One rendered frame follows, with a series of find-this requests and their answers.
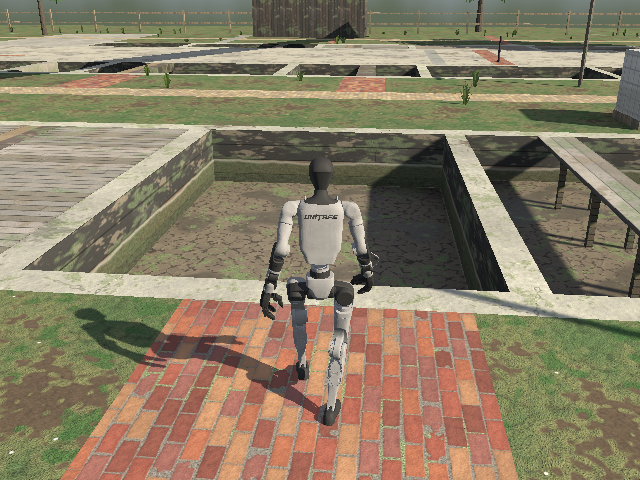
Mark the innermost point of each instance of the right robot shin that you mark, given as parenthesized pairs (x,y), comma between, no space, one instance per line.
(335,374)

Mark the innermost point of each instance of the right robot hand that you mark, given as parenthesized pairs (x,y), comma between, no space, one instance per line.
(359,279)

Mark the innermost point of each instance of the robot right upper arm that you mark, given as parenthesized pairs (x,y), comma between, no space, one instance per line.
(352,211)

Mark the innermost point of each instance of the humanoid robot torso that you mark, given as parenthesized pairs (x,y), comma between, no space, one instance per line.
(320,238)

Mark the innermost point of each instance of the robot left forearm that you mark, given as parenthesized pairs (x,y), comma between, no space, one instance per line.
(273,273)

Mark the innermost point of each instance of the left robot hand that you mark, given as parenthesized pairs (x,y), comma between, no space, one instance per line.
(265,304)

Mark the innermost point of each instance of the robot left upper arm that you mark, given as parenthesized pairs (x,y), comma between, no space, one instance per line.
(289,210)

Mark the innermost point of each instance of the robot right forearm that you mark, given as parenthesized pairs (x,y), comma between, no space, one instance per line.
(365,263)

